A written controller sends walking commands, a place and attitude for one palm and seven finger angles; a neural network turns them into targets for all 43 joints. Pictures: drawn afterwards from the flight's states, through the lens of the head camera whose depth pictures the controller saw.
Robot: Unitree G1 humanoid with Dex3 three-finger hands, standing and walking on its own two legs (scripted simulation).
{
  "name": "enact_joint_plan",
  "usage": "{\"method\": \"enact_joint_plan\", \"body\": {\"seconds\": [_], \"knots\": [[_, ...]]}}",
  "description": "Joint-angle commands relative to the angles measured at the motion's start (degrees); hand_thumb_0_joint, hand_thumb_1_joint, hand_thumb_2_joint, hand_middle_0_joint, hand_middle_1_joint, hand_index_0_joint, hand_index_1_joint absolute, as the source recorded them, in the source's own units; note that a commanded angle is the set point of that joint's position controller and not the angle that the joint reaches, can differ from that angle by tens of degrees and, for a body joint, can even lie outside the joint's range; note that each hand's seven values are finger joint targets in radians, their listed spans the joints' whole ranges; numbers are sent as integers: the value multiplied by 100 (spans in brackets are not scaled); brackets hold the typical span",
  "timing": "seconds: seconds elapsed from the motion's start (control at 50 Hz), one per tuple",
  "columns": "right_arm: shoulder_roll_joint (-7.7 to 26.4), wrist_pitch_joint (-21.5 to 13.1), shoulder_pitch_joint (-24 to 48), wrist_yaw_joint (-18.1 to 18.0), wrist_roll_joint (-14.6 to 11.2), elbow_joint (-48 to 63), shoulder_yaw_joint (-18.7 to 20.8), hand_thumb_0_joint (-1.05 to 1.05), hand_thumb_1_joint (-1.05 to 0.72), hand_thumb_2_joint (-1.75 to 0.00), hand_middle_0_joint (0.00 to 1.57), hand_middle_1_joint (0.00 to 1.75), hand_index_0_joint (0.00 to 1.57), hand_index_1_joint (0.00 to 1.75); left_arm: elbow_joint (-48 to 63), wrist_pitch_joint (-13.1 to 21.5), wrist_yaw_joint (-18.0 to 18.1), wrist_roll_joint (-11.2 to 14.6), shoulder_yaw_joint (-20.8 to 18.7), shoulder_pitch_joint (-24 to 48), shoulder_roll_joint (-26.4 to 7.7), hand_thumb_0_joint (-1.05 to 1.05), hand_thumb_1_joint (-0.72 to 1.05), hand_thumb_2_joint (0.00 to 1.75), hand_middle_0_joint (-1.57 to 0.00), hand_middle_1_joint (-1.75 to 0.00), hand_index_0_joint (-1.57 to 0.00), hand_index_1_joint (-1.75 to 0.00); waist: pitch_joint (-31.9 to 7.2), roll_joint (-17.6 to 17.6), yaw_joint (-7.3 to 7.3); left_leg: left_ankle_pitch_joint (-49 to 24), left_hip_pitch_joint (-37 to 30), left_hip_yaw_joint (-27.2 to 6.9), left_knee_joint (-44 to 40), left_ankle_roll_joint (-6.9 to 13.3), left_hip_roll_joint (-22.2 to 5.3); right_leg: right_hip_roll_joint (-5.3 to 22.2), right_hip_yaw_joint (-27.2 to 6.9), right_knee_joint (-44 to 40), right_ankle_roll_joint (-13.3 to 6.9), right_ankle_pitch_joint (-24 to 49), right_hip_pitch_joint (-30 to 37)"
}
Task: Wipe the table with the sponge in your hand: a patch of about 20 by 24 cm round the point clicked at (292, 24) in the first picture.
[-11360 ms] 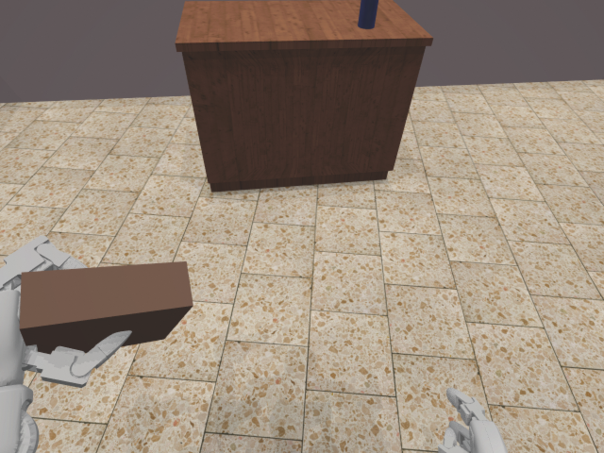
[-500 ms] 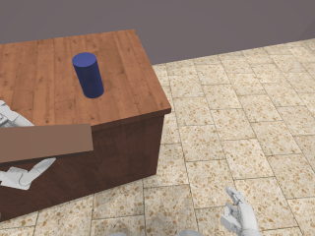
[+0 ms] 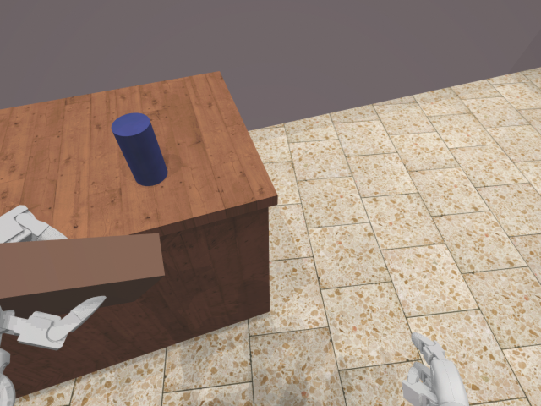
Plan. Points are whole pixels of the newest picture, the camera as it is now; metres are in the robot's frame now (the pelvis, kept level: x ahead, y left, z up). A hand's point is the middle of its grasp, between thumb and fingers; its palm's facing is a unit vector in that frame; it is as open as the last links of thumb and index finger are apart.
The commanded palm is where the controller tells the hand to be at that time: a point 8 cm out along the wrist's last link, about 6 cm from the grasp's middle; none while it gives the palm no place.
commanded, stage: come to a stop and stand still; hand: left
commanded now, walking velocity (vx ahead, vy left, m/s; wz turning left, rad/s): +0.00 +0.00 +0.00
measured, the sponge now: (105, 276) +0.24 +0.19 +0.14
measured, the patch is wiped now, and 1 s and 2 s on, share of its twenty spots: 0.00 0.00 0.00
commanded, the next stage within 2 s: look again from close up in 0.54 s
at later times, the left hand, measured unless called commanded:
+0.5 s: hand out of the picture +0.16 +0.26 +0.16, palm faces +0.41 -0.83 -0.39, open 8.9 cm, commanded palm +0.11 +0.30 +0.17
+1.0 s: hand out of the picture +0.19 +0.29 +0.15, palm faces +0.37 -0.85 -0.38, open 8.9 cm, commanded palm +0.13 +0.33 +0.17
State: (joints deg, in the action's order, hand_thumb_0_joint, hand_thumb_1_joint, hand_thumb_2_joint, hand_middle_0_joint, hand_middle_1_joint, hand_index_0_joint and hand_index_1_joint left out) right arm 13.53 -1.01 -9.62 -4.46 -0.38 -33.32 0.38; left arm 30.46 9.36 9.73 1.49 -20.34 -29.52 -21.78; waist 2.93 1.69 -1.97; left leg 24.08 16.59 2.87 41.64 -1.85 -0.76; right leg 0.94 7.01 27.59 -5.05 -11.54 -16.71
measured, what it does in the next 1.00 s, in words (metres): steps on the spot: left foot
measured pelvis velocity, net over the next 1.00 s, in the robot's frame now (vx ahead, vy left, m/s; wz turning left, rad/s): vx -0.03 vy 0.05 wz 0.00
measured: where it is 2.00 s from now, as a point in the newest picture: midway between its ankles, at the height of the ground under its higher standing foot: outside the picture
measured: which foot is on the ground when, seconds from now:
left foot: up 0.00-0.06, down 0.08-1.00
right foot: down 0.00-1.00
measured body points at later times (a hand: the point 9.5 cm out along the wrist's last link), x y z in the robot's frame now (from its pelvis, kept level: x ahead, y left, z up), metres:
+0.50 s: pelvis -0.05 +0.02 -0.01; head -0.05 +0.01 +0.44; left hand +0.13 +0.30 +0.18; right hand +0.11 -0.19 -0.11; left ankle -0.03 +0.14 -0.74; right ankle +0.04 -0.06 -0.74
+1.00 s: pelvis -0.03 +0.05 +0.00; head -0.01 +0.06 +0.45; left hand +0.16 +0.33 +0.17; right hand +0.13 -0.19 -0.08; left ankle -0.03 +0.14 -0.74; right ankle +0.04 -0.05 -0.74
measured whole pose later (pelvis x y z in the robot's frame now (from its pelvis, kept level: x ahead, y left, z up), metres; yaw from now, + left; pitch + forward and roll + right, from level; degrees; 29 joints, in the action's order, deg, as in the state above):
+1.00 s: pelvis -0.03 +0.05 +0.00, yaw +0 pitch -1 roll +0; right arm 12.6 -8.9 -13.4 -2.4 0.6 -34.9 -1.1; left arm 23.4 13.8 5.7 0.7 -19.6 -24.0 -18.8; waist 3.4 1.4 0.5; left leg 15.2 12.5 3.1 28.3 1.9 1.0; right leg -2.0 -0.6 25.6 -1.4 -7.1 -17.7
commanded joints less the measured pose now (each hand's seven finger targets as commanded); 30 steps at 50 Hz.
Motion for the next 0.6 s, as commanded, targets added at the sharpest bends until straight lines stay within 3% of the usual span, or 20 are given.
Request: {"method": "enact_joint_plan", "body": {"seconds": [0.0,0.02,0.04,0.06,0.08,0.12,0.14,0.18,0.22,0.26,0.28,0.34,0.36,0.4,0.44,0.5,0.58], "knots": [[336,-167,167,-1,42,856,120,0,-90,-90,20,30,20,30,1078,331,163,53,-752,-137,-869,0,10,130,-120,-160,-120,-160,-1253,294,183,-755,-248,19,-1425,103,-3,1316,-1271,-762,-8,1412,1153],[370,-154,138,-12,31,862,162,0,-90,-90,20,30,20,30,1217,332,157,69,-692,17,-893,0,10,130,-120,-160,-120,-160,-1276,200,157,-1082,-609,-49,-1796,137,-132,1195,-1207,-668,104,839,948],[456,-189,187,-28,20,888,197,0,-90,-90,20,30,20,30,1280,357,137,65,-588,145,-870,0,10,130,-120,-160,-120,-160,-1126,-78,203,-1345,-722,-285,-2049,248,-448,962,-1194,-584,243,258,720],[593,-223,270,-38,0,927,235,0,-90,-90,20,30,20,30,1325,387,116,38,-538,325,-898,0,10,130,-120,-160,-120,-160,-908,-584,260,-1621,-611,-703,-2139,408,-874,633,-1097,-497,407,-287,446],[654,-269,308,-40,-42,948,224,0,-90,-90,20,30,20,30,1171,405,90,35,-479,377,-881,0,10,130,-120,-160,-120,-160,-774,-794,308,-1510,-323,-826,-2241,465,-1064,438,-1017,-451,494,-601,455],[527,-351,397,-77,28,859,72,0,-90,-90,20,30,20,30,1267,461,62,-9,-405,951,-866,0,10,130,-120,-160,-120,-160,-324,-1775,252,-855,666,-1060,-2847,561,-1281,166,-553,388,559,-651,673],[483,-423,362,-83,45,816,68,0,-90,-90,20,30,20,30,1159,494,65,-59,-414,1076,-888,0,10,130,-120,-160,-120,-160,-266,-1544,268,-816,901,-1064,-2812,592,-1324,154,-544,564,561,-603,798],[518,-526,242,-52,32,774,112,0,-90,-90,20,30,20,30,857,450,22,-63,-301,1001,-734,0,10,130,-120,-160,-120,-160,-383,-1163,271,-1023,783,-808,-2411,526,-1126,151,-590,289,565,-226,908],[504,-585,256,-21,27,752,93,0,-90,-90,20,30,20,30,824,413,-15,-58,-258,1061,-699,0,10,130,-120,-160,-120,-160,-470,-888,254,-473,931,-625,-2313,407,-884,189,-716,79,554,-31,1143],[470,-619,251,17,38,722,61,0,-90,-90,20,30,20,30,714,414,-37,-59,-314,1027,-695,0,10,130,-120,-160,-120,-160,-333,-678,283,524,1222,-525,-2299,379,-690,267,-991,-189,521,-556,1080],[472,-624,213,39,50,707,72,0,-90,-90,20,30,20,30,714,407,-39,-64,-322,1068,-713,0,10,130,-120,-160,-120,-160,-253,-365,279,725,1129,-427,-2060,338,-508,365,-1261,-572,476,-1046,805],[379,-597,167,87,112,616,53,0,-90,-90,20,30,20,30,802,381,-23,-38,-359,1238,-809,0,10,130,-120,-160,-120,-160,-433,358,214,235,263,-223,-1071,236,-77,950,-2034,-1580,211,-2206,-14],[350,-593,168,97,120,588,46,0,-90,-90,20,30,20,30,816,375,-5,-31,-424,1208,-849,0,10,130,-120,-160,-120,-160,-612,387,202,-35,-53,-232,-954,245,-49,1054,-2043,-1648,145,-2176,-78],[305,-545,189,92,137,563,-1,0,-90,-90,20,30,20,30,730,347,15,-13,-442,1012,-817,0,10,130,-120,-160,-120,-160,-713,233,194,-173,-241,-295,-1205,275,-63,971,-1763,-1561,179,-2050,-31],[348,-504,242,78,117,626,3,0,-90,-90,20,30,20,30,803,348,-3,9,-425,866,-790,0,10,130,-120,-160,-120,-160,-663,-204,232,-50,-77,-471,-1815,298,-208,660,-1473,-1290,293,-1883,184],[415,-494,241,42,86,689,13,0,-90,-90,20,30,20,30,735,380,10,-22,-478,730,-799,0,10,130,-120,-160,-120,-160,-454,-508,245,416,647,-731,-2472,375,-475,294,-1158,-948,463,-1501,731],[459,-554,209,19,47,712,51,0,-90,-90,20,30,20,30,690,401,6,-39,-421,646,-731,0,10,130,-120,-160,-120,-160,-634,-706,249,-207,686,-743,-2543,371,-608,141,-905,-529,506,-258,1200]]}}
